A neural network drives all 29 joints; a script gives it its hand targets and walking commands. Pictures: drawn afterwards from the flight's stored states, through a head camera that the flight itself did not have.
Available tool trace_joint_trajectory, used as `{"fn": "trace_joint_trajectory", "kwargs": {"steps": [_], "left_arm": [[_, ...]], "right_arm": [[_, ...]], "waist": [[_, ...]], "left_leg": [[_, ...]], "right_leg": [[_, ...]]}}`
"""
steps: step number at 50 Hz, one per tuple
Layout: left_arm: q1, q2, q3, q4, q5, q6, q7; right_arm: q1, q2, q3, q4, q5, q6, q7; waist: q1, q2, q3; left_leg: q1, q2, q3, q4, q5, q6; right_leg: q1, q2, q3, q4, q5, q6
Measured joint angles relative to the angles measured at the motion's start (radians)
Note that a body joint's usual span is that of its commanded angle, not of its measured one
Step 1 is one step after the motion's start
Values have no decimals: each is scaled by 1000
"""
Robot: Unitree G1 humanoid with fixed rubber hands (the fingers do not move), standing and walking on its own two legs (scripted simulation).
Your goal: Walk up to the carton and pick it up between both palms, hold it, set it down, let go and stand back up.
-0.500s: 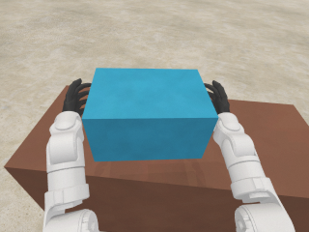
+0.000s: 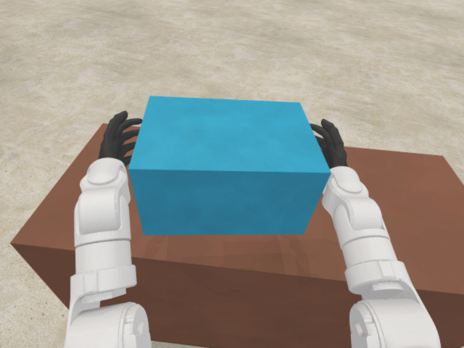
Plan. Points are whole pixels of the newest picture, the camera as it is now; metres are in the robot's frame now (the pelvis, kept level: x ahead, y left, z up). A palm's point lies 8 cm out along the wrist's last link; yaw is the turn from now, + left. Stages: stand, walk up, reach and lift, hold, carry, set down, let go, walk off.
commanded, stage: hold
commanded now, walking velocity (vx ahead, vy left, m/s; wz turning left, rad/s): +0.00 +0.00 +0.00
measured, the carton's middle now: (226, 165) +0.37 +0.00 +0.15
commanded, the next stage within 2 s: set down in 1.42 s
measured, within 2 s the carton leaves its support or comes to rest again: neither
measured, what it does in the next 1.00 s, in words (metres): stands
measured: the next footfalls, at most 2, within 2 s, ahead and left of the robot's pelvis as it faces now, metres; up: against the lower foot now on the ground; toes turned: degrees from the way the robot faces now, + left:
none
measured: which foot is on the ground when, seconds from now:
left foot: down 0.00-1.00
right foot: down 0.00-1.00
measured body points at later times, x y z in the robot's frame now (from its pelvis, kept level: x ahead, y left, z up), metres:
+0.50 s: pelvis +0.01 +0.00 +0.00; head -0.03 +0.02 +0.45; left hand +0.38 +0.19 +0.18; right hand +0.38 -0.18 +0.16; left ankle +0.02 +0.10 -0.75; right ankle +0.03 -0.09 -0.75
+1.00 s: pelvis +0.01 +0.00 +0.00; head -0.03 +0.02 +0.45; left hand +0.38 +0.18 +0.17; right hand +0.37 -0.18 +0.16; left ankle +0.02 +0.10 -0.75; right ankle +0.03 -0.09 -0.75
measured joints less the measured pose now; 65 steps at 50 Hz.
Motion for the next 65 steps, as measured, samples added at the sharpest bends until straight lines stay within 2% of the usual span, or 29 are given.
{"fn": "trace_joint_trajectory", "kwargs": {"steps": [13, 18, 21, 32, 45, 65], "left_arm": [[35, -3, -11, -34, -7, -1, 2], [-13, -5, 4, 42, 4, -7, 6], [-25, 0, 2, 51, 1, -12, 9], [1, -2, 17, 10, 17, -10, -12], [41, 3, -13, -33, -3, -7, -5], [-15, 4, 14, 38, 11, -12, -10]], "right_arm": [[28, -3, 15, -31, 17, 0, -6], [-17, 0, -17, 40, -4, 1, 8], [-31, -8, -13, 47, -2, -3, 8], [-28, -14, 25, 23, 23, 5, -12], [26, -17, 40, -38, 48, 6, -26], [-26, -2, 5, 30, 4, 4, -10]], "waist": [[-3, 1, 2], [7, 6, -5], [10, 12, -11], [-4, 4, 3], [-8, 8, -1], [5, 7, -5]], "left_leg": [[4, 0, -4, 7, -9, -1], [-7, -1, 2, 8, -9, -1], [-13, 0, 3, 6, -9, -1], [18, 4, -6, 4, -19, -6], [10, 6, -9, 19, -28, -9], [1, 3, -6, 0, -3, -7]], "right_leg": [[8, 1, -3, -1, -6, 1], [-10, -2, 2, 14, -12, -1], [-16, -1, 4, 10, -10, 0], [24, 5, -4, -7, -16, -1], [22, 7, -6, -2, -20, -2], [0, 3, -4, 4, -7, -5]]}}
